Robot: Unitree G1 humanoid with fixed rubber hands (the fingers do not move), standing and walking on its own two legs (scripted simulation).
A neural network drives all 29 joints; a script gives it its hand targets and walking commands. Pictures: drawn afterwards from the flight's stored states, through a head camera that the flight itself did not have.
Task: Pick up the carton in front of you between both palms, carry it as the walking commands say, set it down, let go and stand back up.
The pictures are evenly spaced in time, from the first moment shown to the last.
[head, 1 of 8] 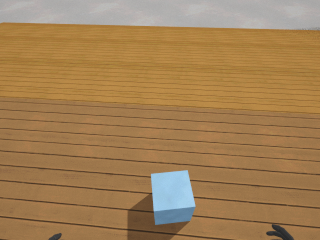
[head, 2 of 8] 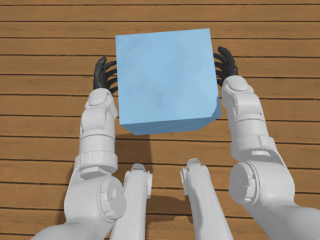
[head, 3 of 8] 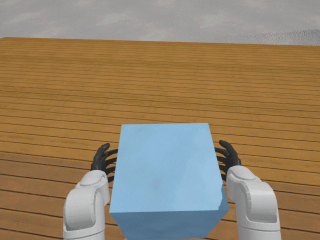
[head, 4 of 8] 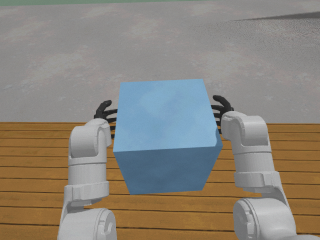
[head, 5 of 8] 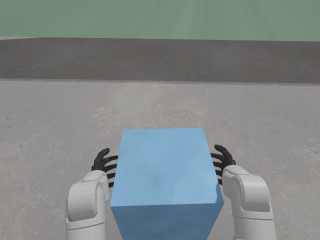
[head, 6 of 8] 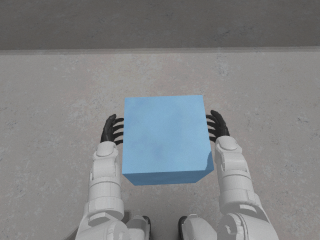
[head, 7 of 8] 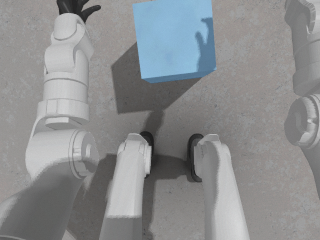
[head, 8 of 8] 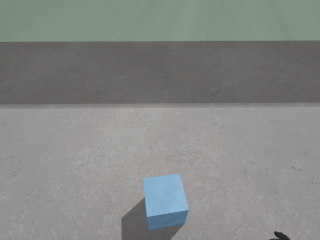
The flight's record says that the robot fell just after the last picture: no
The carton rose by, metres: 0.68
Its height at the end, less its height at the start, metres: -0.46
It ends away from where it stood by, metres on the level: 5.75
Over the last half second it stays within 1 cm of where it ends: yes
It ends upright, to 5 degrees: yes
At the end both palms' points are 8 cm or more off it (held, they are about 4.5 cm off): yes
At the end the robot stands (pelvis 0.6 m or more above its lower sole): yes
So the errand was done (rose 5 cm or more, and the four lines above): yes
